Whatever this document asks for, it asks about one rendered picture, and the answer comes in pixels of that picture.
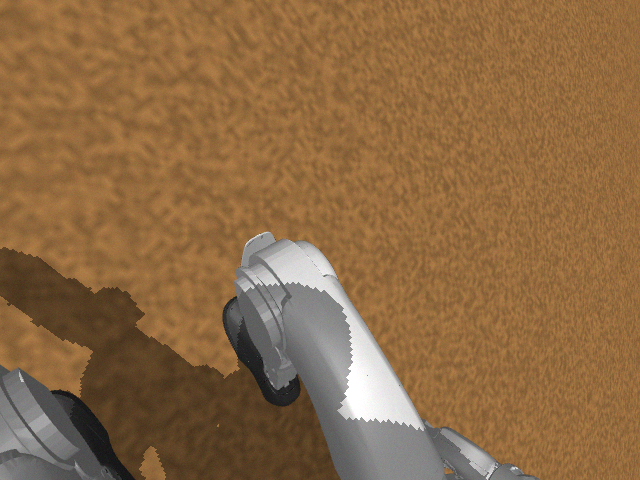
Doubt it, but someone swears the right robot foot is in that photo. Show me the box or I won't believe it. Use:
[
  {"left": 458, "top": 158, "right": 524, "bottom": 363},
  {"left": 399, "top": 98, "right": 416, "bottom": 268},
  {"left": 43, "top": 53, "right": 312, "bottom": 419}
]
[{"left": 222, "top": 296, "right": 300, "bottom": 406}]

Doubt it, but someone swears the left robot foot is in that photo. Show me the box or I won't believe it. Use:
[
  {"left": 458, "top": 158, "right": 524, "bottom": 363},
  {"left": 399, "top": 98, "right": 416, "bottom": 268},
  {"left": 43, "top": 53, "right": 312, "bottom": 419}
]
[{"left": 50, "top": 390, "right": 135, "bottom": 480}]

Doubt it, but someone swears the right robot arm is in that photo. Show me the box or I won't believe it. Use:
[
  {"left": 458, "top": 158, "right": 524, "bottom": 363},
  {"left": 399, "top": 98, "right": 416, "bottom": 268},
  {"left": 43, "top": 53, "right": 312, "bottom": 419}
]
[{"left": 489, "top": 463, "right": 540, "bottom": 480}]

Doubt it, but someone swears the right robot hand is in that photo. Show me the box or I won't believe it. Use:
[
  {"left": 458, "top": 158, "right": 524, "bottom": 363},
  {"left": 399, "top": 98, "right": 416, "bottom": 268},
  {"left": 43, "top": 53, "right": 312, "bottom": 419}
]
[{"left": 421, "top": 418, "right": 501, "bottom": 480}]

